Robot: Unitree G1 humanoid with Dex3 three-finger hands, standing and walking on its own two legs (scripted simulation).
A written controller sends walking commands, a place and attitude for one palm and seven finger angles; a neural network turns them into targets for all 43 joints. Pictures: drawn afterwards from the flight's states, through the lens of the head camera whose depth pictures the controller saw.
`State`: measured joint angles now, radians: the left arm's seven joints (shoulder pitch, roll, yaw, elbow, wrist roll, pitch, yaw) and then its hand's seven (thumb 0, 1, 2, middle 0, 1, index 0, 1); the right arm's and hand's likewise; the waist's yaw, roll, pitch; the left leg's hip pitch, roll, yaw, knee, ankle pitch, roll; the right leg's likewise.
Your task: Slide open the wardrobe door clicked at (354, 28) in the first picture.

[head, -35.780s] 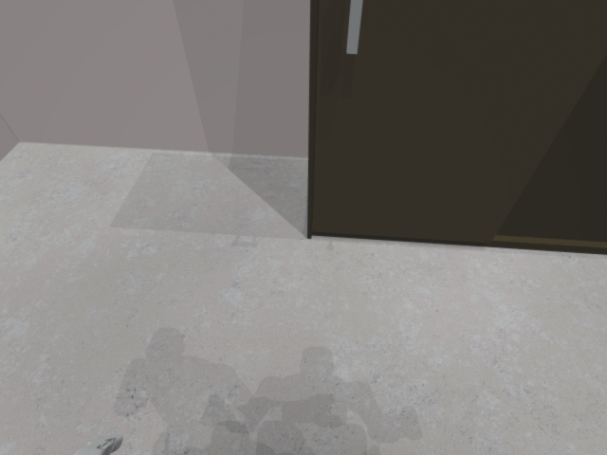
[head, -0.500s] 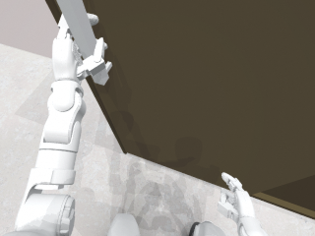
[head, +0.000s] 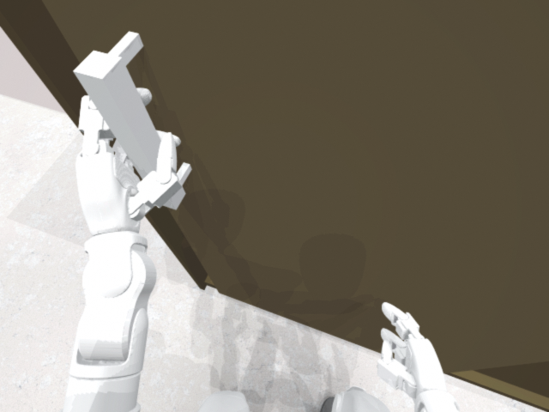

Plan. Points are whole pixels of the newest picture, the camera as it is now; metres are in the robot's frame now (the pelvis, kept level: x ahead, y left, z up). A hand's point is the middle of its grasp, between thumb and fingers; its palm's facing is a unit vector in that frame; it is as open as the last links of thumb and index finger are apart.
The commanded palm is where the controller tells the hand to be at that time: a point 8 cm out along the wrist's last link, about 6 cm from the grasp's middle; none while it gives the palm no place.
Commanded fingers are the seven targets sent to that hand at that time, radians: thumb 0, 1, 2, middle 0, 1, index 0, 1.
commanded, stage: step sideways, sliding the door along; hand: left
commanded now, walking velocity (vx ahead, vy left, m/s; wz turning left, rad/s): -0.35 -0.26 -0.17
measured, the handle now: (154, 134) +0.35 +0.23 +0.17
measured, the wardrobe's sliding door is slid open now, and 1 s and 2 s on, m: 0.06 0.23 0.40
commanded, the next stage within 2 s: none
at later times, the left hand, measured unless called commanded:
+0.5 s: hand (238, 205) +0.29 +0.11 +0.17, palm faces +0.11 -0.99 +0.01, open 7.4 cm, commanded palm +0.26 +0.11 +0.15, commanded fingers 0.00 0.90 0.90 -0.45 -1.40 -0.45 -1.40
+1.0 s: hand (316, 232) +0.28 +0.03 +0.17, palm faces +0.14 -0.99 +0.03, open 7.6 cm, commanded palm +0.25 +0.01 +0.16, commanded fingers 0.00 0.90 0.90 -0.45 -1.40 -0.45 -1.40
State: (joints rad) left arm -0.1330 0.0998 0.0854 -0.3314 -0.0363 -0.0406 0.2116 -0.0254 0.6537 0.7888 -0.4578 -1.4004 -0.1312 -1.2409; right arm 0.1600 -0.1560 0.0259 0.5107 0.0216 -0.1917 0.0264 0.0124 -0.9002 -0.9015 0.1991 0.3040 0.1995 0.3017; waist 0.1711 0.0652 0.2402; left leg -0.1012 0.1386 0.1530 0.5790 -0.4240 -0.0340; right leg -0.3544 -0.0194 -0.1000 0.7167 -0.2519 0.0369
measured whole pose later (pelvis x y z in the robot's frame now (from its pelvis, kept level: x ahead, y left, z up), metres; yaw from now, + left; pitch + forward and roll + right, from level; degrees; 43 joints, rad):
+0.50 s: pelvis -0.01 -0.01 +0.01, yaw -5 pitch -3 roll -4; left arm 0.02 0.10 -0.03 -0.36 -0.04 -0.12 0.16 0.01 0.69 0.79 -0.43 -1.40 -0.06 -1.27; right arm 0.11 -0.15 0.02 0.53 -0.01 -0.13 0.04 0.01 -0.90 -0.90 0.20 0.30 0.22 0.31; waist 0.10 0.04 0.20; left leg -0.20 0.21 0.14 0.49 -0.23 -0.06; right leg -0.44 0.00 -0.06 0.96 -0.44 0.03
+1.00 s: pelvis -0.11 -0.10 +0.00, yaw -5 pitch -2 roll -2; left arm -0.35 0.15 0.10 -0.05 -0.06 -0.06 0.18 0.01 0.73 0.79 -0.32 -1.40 -0.02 -1.13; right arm 0.14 -0.22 -0.06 0.62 0.02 -0.06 0.00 0.01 -0.90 -0.90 0.20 0.30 0.20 0.30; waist 0.05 -0.01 0.19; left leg -0.26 0.09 0.11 0.60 -0.31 0.01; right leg -0.52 0.03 0.00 1.09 -0.44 0.01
